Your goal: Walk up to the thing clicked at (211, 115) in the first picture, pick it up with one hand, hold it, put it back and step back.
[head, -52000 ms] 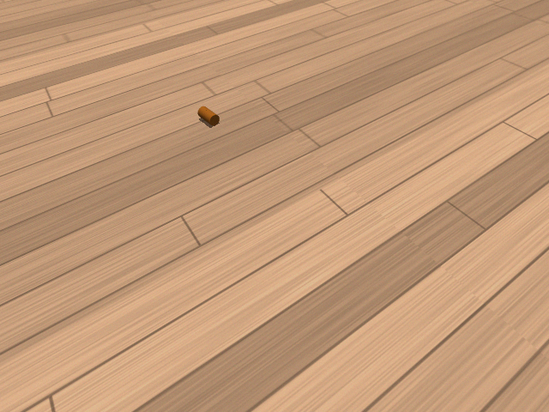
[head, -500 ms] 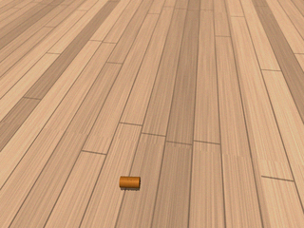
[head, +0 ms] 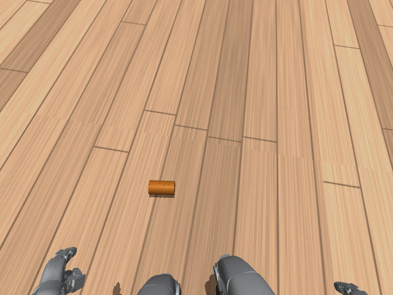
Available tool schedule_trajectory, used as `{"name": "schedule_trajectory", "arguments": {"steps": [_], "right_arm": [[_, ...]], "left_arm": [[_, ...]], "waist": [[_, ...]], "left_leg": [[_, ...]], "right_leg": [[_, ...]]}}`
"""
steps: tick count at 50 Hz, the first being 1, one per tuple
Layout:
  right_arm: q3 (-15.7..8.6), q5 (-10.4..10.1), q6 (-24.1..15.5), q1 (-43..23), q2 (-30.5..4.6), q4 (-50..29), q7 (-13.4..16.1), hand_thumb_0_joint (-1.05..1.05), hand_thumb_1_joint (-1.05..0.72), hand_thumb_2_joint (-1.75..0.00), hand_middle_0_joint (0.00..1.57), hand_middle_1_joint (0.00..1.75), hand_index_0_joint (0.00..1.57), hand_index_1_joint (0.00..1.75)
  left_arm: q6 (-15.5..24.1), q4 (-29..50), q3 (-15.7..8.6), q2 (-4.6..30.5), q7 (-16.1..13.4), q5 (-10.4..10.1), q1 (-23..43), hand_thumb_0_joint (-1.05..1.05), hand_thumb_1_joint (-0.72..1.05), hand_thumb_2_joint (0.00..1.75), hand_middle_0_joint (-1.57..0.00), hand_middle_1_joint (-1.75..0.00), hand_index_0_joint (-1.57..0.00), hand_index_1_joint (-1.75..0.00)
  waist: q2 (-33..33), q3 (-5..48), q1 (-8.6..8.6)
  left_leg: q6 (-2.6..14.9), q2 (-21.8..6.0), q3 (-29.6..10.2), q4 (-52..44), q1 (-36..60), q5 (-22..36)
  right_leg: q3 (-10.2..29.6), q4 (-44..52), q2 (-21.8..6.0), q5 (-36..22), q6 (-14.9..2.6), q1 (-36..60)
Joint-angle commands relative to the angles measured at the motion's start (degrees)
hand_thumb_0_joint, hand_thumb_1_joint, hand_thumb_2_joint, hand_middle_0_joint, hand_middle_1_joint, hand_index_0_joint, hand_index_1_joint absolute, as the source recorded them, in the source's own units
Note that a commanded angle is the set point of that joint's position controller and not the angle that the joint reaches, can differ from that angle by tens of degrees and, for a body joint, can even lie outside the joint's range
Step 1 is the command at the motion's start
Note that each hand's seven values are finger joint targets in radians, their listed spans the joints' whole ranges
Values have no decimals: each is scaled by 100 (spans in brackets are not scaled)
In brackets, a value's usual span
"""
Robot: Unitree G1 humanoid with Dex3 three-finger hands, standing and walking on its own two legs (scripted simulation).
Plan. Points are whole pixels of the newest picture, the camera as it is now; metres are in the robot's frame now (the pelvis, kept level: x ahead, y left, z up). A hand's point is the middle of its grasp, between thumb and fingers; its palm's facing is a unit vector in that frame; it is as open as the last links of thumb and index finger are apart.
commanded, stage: step back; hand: left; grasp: from above
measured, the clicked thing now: (162, 187) +0.58 +0.14 -0.73
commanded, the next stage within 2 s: none
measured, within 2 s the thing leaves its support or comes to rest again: neither
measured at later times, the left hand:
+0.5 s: hand out of the picture +0.02 +0.25 -0.13, palm faces -0.07 -0.91 -0.41, open 7.4 cm
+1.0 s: hand out of the picture -0.16 +0.27 -0.15, palm faces -0.07 -0.92 -0.39, open 7.4 cm
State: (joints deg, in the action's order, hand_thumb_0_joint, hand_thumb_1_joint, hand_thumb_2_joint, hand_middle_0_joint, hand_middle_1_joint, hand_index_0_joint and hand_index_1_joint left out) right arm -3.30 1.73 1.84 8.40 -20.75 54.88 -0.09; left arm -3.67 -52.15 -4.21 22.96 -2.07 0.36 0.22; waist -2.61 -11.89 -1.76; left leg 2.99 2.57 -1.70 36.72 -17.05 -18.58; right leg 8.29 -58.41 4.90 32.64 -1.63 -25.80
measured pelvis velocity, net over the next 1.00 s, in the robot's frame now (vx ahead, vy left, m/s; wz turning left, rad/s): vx -0.26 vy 0.00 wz -0.10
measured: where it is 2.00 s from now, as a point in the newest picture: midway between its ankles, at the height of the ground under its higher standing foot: outside the picture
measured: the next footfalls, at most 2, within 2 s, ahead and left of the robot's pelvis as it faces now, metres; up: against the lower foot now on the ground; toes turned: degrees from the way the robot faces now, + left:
right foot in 0.30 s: -0.05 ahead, -0.12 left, +0.00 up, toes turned -2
left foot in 0.66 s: -0.12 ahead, +0.13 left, +0.00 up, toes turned -4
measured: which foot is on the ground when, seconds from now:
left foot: down 0.00-0.32, up 0.34-0.64, down 0.66-1.00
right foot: up 0.00-0.28, down 0.30-0.68, up 0.70-1.00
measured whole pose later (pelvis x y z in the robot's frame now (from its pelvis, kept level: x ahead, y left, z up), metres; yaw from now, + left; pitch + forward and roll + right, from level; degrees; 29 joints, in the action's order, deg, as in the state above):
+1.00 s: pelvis -0.26 +0.00 +0.00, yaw -6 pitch -2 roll +0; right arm -2.5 1.9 0.8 5.1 -21.0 45.9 1.0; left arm -3.9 -47.8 -5.7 23.1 -0.3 1.1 -11.5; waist -1.5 -10.4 1.7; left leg 0.2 -2.4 -0.3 34.1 -21.8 -10.5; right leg 6.3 -52.1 2.4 28.7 1.6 -17.6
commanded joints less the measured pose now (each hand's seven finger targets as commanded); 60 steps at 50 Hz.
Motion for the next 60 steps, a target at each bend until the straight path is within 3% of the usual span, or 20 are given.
{"name": "schedule_trajectory", "arguments": {"steps": [1,8,14,16,17,18,22,29,32,34,35,36,39,47,52,54,55,56,58,60], "right_arm": [[-309,5,-175,-249,-1391,-722,210,0,-90,-90,20,30,20,30],[-378,-48,-161,353,-1453,-808,250,0,-90,-90,20,30,20,30],[-330,-147,-63,-269,-1488,-967,179,0,-90,-90,20,30,20,30],[-207,-228,-45,-323,-1188,-1031,140,0,-90,-90,20,30,20,30],[-252,-193,6,-417,-1163,-1025,196,0,-90,-90,20,30,20,30],[-324,-172,23,-229,-1346,-906,207,0,-90,-90,20,30,20,30],[-182,-231,-36,234,-1137,-646,175,0,-90,-90,20,30,20,30],[-134,-152,-167,289,-1051,-874,212,0,-90,-90,20,30,20,30],[-252,-15,-226,706,-1087,-708,203,0,-90,-90,20,30,20,30],[-460,94,-233,346,-1976,-873,167,0,-90,-90,20,30,20,30],[-494,46,-216,286,-2258,-954,134,0,-90,-90,20,30,20,30],[-483,44,-238,136,-2131,-946,164,0,-90,-90,20,30,20,30],[-294,47,-239,-549,-1477,-1119,199,0,-90,-90,20,30,20,30],[-363,-7,-179,34,-1558,-1197,218,0,-90,-90,20,30,20,30],[-371,-80,15,-363,-1629,-1295,162,0,-90,-90,20,30,20,30],[-198,-167,25,-265,-1052,-1471,170,0,-90,-90,20,30,20,30],[-313,-131,44,-517,-1283,-1477,266,0,-90,-90,20,30,20,30],[-424,-180,32,-344,-1498,-1341,263,0,-90,-90,20,30,20,30],[-344,-194,16,65,-1385,-1032,173,0,-90,-90,20,30,20,30],[-222,-185,-31,333,-1140,-964,221,0,-90,-90,20,30,20,30]], "left_arm": [[65,330,-203,957,-57,-53,-629,0,90,90,-20,-30,-20,-30],[182,628,-260,899,17,46,-533,0,90,90,-20,-30,-20,-30],[287,348,-316,789,79,110,-1383,0,90,90,-20,-30,-20,-30],[336,468,-448,1372,95,177,-1312,0,90,90,-20,-30,-20,-30],[308,679,-511,1834,107,150,-917,0,90,90,-20,-30,-20,-30],[335,887,-519,1789,76,178,-553,0,90,90,-20,-30,-20,-30],[335,995,-405,1072,49,139,-285,0,90,90,-20,-30,-20,-30],[224,1125,-367,1049,-5,158,-956,0,90,90,-20,-30,-20,-30],[78,1238,-315,1102,72,23,-754,0,90,90,-20,-30,-20,-30],[63,1305,-246,693,89,-16,-887,0,90,90,-20,-30,-20,-30],[65,1301,-369,970,-4,52,-549,0,90,90,-20,-30,-20,-30],[66,1246,-394,1080,-19,89,-413,0,90,90,-20,-30,-20,-30],[59,953,-391,966,69,-28,-1188,0,90,90,-20,-30,-20,-30],[152,993,-374,881,119,60,-1223,0,90,90,-20,-30,-20,-30],[248,433,-393,833,160,112,-2139,0,90,90,-20,-30,-20,-30],[288,650,-601,1704,172,239,-1848,0,90,90,-20,-30,-20,-30],[257,947,-679,2235,151,266,-1320,0,90,90,-20,-30,-20,-30],[285,1081,-648,2052,95,188,-801,0,90,90,-20,-30,-20,-30],[313,1170,-469,1369,80,213,-319,0,90,90,-20,-30,-20,-30],[298,1151,-504,1232,85,232,-373,0,90,90,-20,-30,-20,-30]], "waist": [[1021,1572,229],[827,1582,-159],[808,1819,291],[-673,1523,265],[-1369,1143,424],[-1149,841,297],[-538,961,49],[-879,1752,403],[-675,1736,137],[1435,1599,239],[1477,1434,-108],[1379,1138,-105],[921,1103,466],[1304,1444,30],[1337,1850,400],[-1045,1327,325],[-1544,991,633],[-1354,561,335],[-491,604,15],[-702,880,-2]], "left_leg": [[847,-1507,-1297,-903,1363,4199],[1196,-1770,-1439,-734,2025,4039],[589,-1334,-896,-218,684,2365],[-75,-256,-308,858,-974,225],[-251,362,-200,2295,-855,-1676],[-322,226,-724,3126,-504,-1762],[-330,619,-795,3224,-975,-951],[-365,-178,-231,62,-749,-967],[-243,-181,-8,-1756,532,1230],[538,-2048,-2517,-1772,1409,2701],[1366,-2673,-2839,-1732,304,2826],[1528,-2700,-2953,-1850,-224,2377],[840,-1553,-1024,-1381,473,2956],[1208,-1823,-1212,-982,1293,2768],[542,-1251,-761,-328,284,1602],[-187,203,-300,1193,-1825,-1004],[-349,243,-651,2614,-1188,-1686],[-319,-76,-966,3117,-728,-1478],[-243,405,-911,3349,-738,-841],[-350,548,-711,3351,-1059,-715]], "right_leg": [[287,-1068,60,-292,25,-307],[-88,505,-185,-212,266,-207],[-604,3366,-398,-2145,-68,1683],[1380,3678,-1664,-2895,-729,2073],[2445,4156,-2806,-2920,-1742,824],[2608,4122,-2944,-3206,-1855,163],[452,3493,-1556,-4179,-941,1143],[476,2629,-1753,-5099,-1002,2944],[185,1980,-1386,-4206,-523,1905],[-380,683,62,-377,-8,-270],[113,-334,97,655,86,131],[301,-927,-57,451,74,213],[413,-1535,197,-484,23,-313],[-165,655,-303,-253,364,147],[-820,3623,-354,-1930,28,1867],[1834,3968,-1910,-1454,-586,1889],[2777,4393,-2957,-1435,-1558,133],[2712,4542,-3037,-1372,-1588,-745],[764,3822,-1887,-2720,-1059,-63],[176,3415,-1525,-3376,-824,641]]}}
